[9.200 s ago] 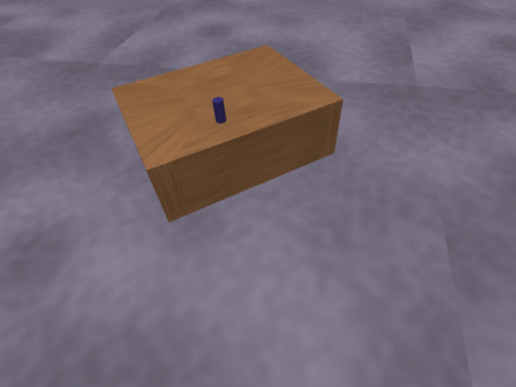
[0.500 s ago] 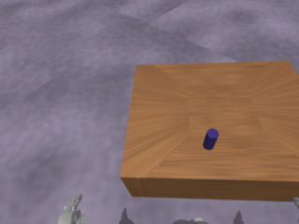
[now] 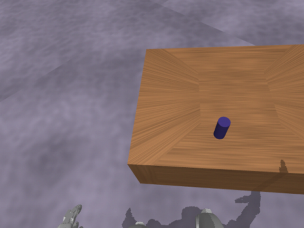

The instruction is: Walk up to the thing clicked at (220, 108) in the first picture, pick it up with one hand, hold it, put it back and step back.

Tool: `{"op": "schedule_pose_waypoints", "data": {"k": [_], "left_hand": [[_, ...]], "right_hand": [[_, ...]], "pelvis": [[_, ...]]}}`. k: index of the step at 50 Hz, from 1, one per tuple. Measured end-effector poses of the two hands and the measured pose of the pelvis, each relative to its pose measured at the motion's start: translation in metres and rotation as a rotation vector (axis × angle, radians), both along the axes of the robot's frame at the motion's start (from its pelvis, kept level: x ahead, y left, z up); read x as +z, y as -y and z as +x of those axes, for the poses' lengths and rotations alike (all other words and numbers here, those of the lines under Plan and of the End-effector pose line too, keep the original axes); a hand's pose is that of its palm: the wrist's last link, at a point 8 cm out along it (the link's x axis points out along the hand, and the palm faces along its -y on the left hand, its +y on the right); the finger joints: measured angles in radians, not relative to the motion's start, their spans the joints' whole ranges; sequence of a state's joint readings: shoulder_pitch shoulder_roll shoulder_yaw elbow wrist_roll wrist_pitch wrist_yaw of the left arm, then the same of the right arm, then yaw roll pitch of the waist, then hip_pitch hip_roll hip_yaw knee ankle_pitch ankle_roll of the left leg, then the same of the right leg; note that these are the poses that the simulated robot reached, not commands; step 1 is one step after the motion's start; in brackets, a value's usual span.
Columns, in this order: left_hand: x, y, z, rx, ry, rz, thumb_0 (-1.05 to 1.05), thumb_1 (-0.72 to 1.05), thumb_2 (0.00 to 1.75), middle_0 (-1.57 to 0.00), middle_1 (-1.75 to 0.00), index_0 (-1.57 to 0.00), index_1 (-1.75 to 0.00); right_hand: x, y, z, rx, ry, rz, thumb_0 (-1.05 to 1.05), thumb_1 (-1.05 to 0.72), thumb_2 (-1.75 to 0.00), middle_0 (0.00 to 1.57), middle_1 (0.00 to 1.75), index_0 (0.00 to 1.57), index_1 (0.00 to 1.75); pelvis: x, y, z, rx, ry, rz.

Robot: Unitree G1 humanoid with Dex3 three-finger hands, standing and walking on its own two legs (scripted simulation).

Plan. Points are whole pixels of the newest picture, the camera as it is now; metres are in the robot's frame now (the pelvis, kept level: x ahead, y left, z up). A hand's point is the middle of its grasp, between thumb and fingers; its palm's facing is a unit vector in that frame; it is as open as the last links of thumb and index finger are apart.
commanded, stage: go down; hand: right
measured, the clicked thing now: (221, 128) +0.54 -0.22 -0.29
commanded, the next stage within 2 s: approach in 1.16 s
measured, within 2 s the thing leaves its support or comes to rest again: neither
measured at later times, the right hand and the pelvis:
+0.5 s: hand out of the picture +0.36 -0.40 -0.01, palm faces +0.24 +0.96 -0.13, open 16.8 cm; pelvis -0.01 +0.00 -0.02, yaw +1 degrees
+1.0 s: hand out of the picture +0.39 -0.42 +0.00, palm faces +0.25 +0.96 -0.09, open 16.7 cm; pelvis +0.00 -0.02 -0.02, yaw +2 degrees
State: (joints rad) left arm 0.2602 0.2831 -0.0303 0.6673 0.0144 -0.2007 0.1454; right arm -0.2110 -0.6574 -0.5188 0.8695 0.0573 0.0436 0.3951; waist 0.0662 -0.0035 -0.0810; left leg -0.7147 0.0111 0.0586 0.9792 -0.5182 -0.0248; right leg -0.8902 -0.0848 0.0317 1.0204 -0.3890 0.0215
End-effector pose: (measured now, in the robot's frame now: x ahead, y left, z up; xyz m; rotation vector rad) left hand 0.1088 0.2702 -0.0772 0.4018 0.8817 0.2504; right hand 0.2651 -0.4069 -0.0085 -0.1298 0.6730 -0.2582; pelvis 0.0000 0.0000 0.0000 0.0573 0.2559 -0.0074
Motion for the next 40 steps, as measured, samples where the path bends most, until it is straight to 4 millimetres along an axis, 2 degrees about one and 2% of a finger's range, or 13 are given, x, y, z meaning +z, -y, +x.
{"op": "schedule_pose_waypoints", "data": {"k": [6,12,29,40], "left_hand": [[-0.01,-0.008,-0.031,0.014,-0.12,0.015,0.01,0.9,0.89,-0.2,-0.3,-0.21,-0.3],[-0.016,-0.01,-0.045,0.007,-0.197,0.022,0.01,0.91,0.89,-0.2,-0.3,-0.21,-0.3],[-0.021,-0.003,-0.036,-0.043,-0.253,0.033,0.0,0.91,0.89,-0.2,-0.3,-0.21,-0.3],[-0.021,0.008,-0.037,-0.04,-0.284,0.016,0.0,0.91,0.89,-0.2,-0.3,-0.2,-0.3]], "right_hand": [[0.0,0.013,0.015,0.001,0.091,0.004,-0.01,0.52,-0.07,0.04,0.06,0.04,0.06],[0.003,0.023,0.032,-0.004,0.176,0.006,-0.01,0.48,-0.08,0.04,0.06,0.04,0.06],[0.013,0.049,0.071,0.001,0.309,0.013,-0.01,0.36,-0.07,0.07,0.05,0.06,0.05],[0.012,0.055,0.084,0.005,0.344,0.027,-0.01,0.33,-0.07,0.08,0.04,0.06,0.04]], "pelvis": [[-0.007,0.001,-0.004,0.011,-0.034,-0.001],[-0.012,0.0,-0.006,0.015,-0.059,0.001],[-0.022,0.005,-0.004,0.018,-0.114,0.022],[-0.023,0.013,-0.001,0.019,-0.123,0.034]]}}
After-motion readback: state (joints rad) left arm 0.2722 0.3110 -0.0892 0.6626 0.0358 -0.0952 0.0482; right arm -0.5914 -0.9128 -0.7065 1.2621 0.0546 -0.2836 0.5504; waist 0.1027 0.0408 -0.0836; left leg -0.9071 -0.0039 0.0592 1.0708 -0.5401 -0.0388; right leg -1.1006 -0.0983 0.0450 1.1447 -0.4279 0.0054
